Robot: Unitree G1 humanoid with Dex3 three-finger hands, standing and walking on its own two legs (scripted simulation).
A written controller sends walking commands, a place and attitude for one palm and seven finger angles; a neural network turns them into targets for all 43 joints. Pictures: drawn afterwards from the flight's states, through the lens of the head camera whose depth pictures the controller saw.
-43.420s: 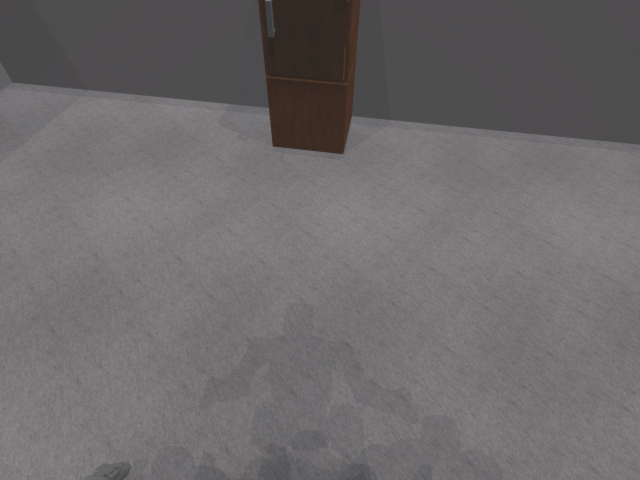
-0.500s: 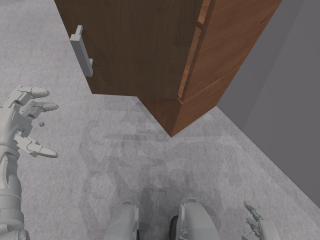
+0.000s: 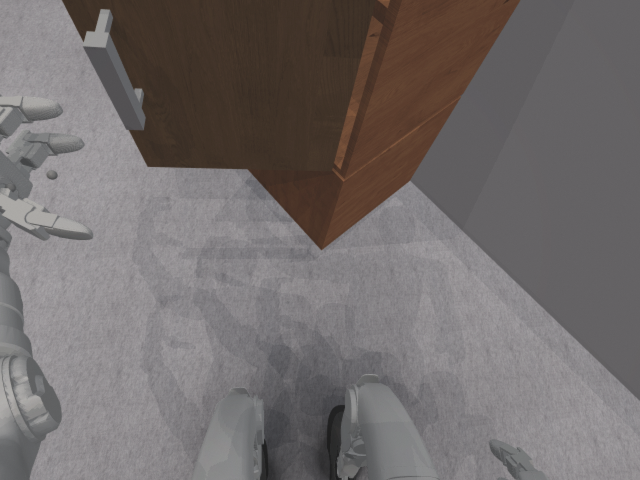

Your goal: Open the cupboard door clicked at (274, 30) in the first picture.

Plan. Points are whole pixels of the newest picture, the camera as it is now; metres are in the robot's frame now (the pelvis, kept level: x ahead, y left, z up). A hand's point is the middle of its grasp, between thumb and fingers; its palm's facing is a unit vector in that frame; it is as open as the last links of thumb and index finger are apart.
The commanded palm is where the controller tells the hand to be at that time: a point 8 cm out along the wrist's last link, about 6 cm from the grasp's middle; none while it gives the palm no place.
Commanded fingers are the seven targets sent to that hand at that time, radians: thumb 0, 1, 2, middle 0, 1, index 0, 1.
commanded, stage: move the hooked fingers beside the handle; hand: left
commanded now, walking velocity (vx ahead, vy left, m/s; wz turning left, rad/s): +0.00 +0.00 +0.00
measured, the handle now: (121, 74) +0.60 +0.25 +0.04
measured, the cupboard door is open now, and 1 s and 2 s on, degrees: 51 51 51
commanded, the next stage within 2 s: slide the fingers in behind the handle in 1.42 s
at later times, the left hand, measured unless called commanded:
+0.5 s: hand (60, 119) +0.52 +0.30 +0.04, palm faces +0.03 -1.00 -0.02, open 14.0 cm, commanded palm +0.52 +0.33 +0.04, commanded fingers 0.00 -0.50 0.30 -0.30 -1.20 -0.30 -1.20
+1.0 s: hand (61, 107) +0.55 +0.31 +0.03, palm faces +0.03 -1.00 -0.03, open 14.0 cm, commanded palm +0.54 +0.32 +0.03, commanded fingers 0.00 -0.50 0.30 -0.30 -1.20 -0.30 -1.20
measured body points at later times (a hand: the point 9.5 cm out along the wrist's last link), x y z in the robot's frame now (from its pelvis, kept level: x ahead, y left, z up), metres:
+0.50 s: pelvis -0.01 +0.00 -0.02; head +0.19 +0.05 +0.38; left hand +0.51 +0.36 +0.05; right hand +0.02 -0.28 -0.11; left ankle +0.01 +0.09 -0.61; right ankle +0.07 -0.12 -0.61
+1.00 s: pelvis +0.00 +0.01 -0.02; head +0.22 +0.07 +0.37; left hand +0.54 +0.37 +0.04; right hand -0.01 -0.25 -0.10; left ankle +0.01 +0.09 -0.61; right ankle +0.07 -0.12 -0.61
